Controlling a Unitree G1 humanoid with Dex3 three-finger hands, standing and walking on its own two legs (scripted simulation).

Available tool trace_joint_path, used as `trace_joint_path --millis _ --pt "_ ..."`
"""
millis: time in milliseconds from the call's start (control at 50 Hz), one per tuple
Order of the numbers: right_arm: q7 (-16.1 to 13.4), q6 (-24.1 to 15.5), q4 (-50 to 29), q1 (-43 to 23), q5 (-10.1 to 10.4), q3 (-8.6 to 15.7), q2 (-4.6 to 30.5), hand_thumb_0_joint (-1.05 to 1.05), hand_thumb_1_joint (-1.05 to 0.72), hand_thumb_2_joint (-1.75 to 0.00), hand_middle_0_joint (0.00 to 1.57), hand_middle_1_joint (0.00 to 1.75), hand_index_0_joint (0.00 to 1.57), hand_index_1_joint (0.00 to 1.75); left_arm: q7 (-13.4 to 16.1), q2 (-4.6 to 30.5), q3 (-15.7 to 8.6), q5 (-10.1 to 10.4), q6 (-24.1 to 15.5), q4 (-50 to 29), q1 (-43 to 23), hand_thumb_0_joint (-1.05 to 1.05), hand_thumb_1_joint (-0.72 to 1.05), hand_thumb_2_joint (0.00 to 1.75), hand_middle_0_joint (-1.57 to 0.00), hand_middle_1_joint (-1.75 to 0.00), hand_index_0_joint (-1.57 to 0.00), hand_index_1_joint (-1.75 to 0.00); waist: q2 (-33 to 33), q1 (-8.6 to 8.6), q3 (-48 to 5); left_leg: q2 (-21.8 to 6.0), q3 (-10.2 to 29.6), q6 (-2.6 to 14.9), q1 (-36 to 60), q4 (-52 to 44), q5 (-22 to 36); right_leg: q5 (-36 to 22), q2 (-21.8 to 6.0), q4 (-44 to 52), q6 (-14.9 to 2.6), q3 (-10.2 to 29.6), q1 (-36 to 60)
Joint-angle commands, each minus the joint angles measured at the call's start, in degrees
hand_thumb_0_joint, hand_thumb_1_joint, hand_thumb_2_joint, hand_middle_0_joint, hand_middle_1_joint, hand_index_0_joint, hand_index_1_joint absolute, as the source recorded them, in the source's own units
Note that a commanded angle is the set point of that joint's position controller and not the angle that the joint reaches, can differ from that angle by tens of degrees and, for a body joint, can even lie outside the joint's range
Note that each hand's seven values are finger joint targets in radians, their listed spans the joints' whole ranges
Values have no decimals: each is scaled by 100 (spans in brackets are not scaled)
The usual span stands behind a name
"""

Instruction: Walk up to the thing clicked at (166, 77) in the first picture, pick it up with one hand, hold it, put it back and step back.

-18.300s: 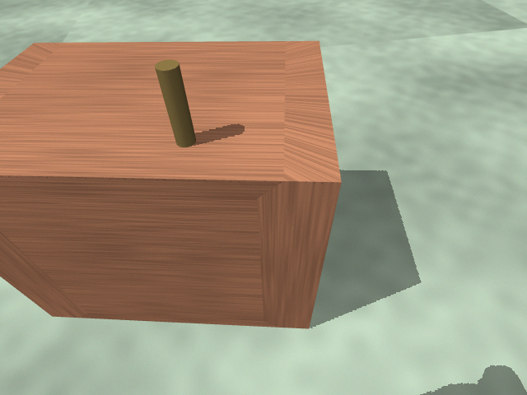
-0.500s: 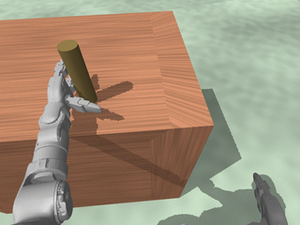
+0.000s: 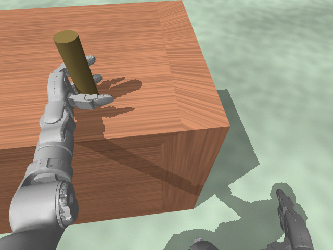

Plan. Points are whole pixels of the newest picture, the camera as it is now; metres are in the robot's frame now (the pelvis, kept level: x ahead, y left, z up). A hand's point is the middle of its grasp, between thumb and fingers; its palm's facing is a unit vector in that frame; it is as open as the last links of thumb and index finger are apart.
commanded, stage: close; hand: left
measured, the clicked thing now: (80, 73) +0.51 +0.15 +0.16
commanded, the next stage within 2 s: settle in 0.22 s
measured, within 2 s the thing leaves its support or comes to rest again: leaves its support in 0.56 s
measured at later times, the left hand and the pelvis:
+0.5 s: hand (84, 86) +0.50 +0.16 +0.13, palm faces +0.04 -1.00 +0.00, open 6.1 cm; pelvis +0.02 +0.00 +0.00, yaw +0 degrees
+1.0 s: hand (81, 70) +0.50 +0.15 +0.17, palm faces +0.03 -1.00 +0.00, open 6.0 cm; pelvis +0.02 +0.00 +0.01, yaw +0 degrees
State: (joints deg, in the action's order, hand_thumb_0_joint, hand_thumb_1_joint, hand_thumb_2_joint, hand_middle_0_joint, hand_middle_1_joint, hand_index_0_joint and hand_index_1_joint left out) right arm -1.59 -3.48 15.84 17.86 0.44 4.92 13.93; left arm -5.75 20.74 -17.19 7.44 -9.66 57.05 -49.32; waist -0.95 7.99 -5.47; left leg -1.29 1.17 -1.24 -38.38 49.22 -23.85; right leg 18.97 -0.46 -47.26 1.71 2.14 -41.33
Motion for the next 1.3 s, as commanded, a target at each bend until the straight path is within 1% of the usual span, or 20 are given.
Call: trace_joint_path --millis 0,40,120,140,180,220,260,280,320,340,360,420,440,620,740,880,980,1000,1020,1280 --pt "-57 -304 -1019 48 21 401 819 0 53 -4 5 5 5 5 -4 1382 -423 132 -444 -1275 -2122 0 -9 56 -103 -80 -104 -79 84 -164 -2317 116 -134 170 725 -663 1207 -1149 108 506 -206 -284 1525" --pt "-41 -332 -1085 -75 37 228 592 0 53 -5 5 5 5 5 -57 915 -78 156 -521 -1738 -2414 0 -2 62 -111 -88 -112 -87 -95 -119 -2397 106 -147 154 930 -637 1353 -1260 114 455 -221 -287 1403" --pt "-91 -387 -1175 -232 63 311 695 0 51 -5 5 5 5 5 -9 860 125 143 -574 -2458 -2881 0 8 74 -124 -100 -123 -99 -357 -96 -3000 65 -134 137 1391 -535 1777 -1627 102 337 -223 -263 1490" --pt "-133 -379 -1166 -247 41 466 925 0 51 -5 5 5 5 5 33 1292 -202 90 -513 -1887 -2634 0 10 75 -125 -101 -124 -101 -255 -8 -2762 34 -113 132 1344 -478 1935 -1677 100 344 -221 -262 1315" --pt "-106 -322 -820 -4 17 441 810 0 52 -5 5 5 5 5 72 728 159 75 -405 -1627 -2533 0 17 79 -126 -102 -125 -103 -206 73 -2408 30 -94 141 1347 -482 1901 -1642 113 409 -218 -272 1131" --pt "-119 -298 -803 18 19 686 1086 0 53 -5 5 5 5 5 187 1201 -208 24 -349 -1446 -2148 0 21 80 -128 -103 -127 -103 -43 11 -2365 47 -107 167 1172 -460 1965 -1758 82 403 -207 -241 1231" --pt "-55 -267 -922 -12 9 550 937 0 54 -5 5 5 5 5 200 1231 -320 51 -380 -1549 -2193 0 32 94 -136 -116 -135 -116 -153 -61 -2333 53 -90 135 1103 -486 1943 -1659 94 379 -235 -282 1234" --pt "-10 -232 -745 258 12 432 747 0 54 -5 5 5 5 5 168 919 -97 48 -369 -1466 -2175 0 37 102 -140 -122 -140 -123 -110 9 -2272 38 -64 130 1131 -514 1967 -1670 118 375 -241 -324 1217" --pt "-3 -240 -1024 185 13 515 929 0 56 -5 5 5 5 5 152 1456 -474 -14 -396 -1446 -2011 0 47 117 -136 -132 -136 -133 59 -36 -2383 53 -100 150 939 -485 1952 -1751 78 346 -225 -280 1441" --pt "34 -231 -1089 59 33 339 671 0 56 -5 5 5 5 5 85 1173 -166 -31 -443 -1704 -2267 0 55 124 -135 -132 -134 -134 -121 -60 -2473 96 -137 155 984 -474 1936 -1815 65 353 -208 -257 1524" --pt "27 -215 -1126 177 11 484 877 0 55 -5 5 5 5 5 79 1376 -361 -45 -411 -1590 -2211 0 59 127 -137 -136 -137 -137 -61 13 -2628 39 -112 142 1140 -475 2080 -1859 84 316 -223 -275 1469" --pt "54 -202 -1032 -60 34 254 603 0 55 -6 5 5 5 5 -77 906 73 14 -400 -2035 -2612 0 67 135 -138 -139 -137 -141 -304 -81 -2779 63 -121 144 1310 -422 2321 -2078 65 319 -205 -264 1515" --pt "28 -217 -1071 -89 50 417 790 0 55 -6 5 5 5 5 -91 1229 -133 26 -363 -1935 -2516 0 72 138 -140 -141 -138 -143 -294 -89 -2892 71 -156 154 1355 -399 2389 -2196 52 326 -188 -233 1624" --pt "-40 -218 -955 -66 91 453 918 0 56 -5 5 5 5 5 90 1401 -302 66 -69 -1833 -2567 0 60 136 -148 -147 -147 -148 -23 -98 -2535 26 -93 114 1368 -653 2159 -1900 95 491 -217 -316 1747" --pt "34 -244 -900 -22 138 214 651 0 56 -5 5 5 5 5 -74 946 12 93 134 -1707 -2605 0 58 138 -147 -148 -147 -149 72 -67 -2347 68 -158 158 1413 -720 2154 -1979 89 592 -181 -303 1656" --pt "-21 -287 -786 -104 145 365 824 0 56 -5 5 5 5 5 -3 1409 -224 96 212 -2110 -2980 0 58 139 -146 -148 -146 -149 -214 -188 -2512 70 -167 114 1632 -779 2198 -1952 58 647 -199 -286 1800" --pt "-66 -319 -755 -191 159 311 763 0 56 -5 5 5 5 5 47 1386 -238 105 251 -1975 -2928 0 59 141 -147 -149 -147 -151 123 -177 -2365 78 -157 154 1408 -894 1977 -1874 57 731 -168 -292 2051" --pt "-41 -282 -338 -5 162 224 573 0 57 -5 5 5 5 5 12 1089 -9 121 277 -1876 -2876 0 58 141 -147 -149 -147 -151 -73 -208 -2259 109 -195 160 1420 -907 1891 -1813 46 768 -168 -273 1963" --pt "-62 -324 -791 -305 168 262 734 0 56 -5 5 5 5 5 22 1403 -230 118 280 -1930 -2986 0 58 141 -147 -150 -147 -152 175 -164 -2329 111 -206 198 1384 -894 1858 -1834 43 814 -134 -255 2024" --pt "-133 -461 -483 -456 209 290 730 0 57 -5 5 5 5 5 -35 1367 -96 153 445 -2188 -3245 0 58 141 -147 -150 -147 -151 -85 -262 -2374 128 -229 191 1687 -1083 1527 -1441 45 993 -153 -278 2013"
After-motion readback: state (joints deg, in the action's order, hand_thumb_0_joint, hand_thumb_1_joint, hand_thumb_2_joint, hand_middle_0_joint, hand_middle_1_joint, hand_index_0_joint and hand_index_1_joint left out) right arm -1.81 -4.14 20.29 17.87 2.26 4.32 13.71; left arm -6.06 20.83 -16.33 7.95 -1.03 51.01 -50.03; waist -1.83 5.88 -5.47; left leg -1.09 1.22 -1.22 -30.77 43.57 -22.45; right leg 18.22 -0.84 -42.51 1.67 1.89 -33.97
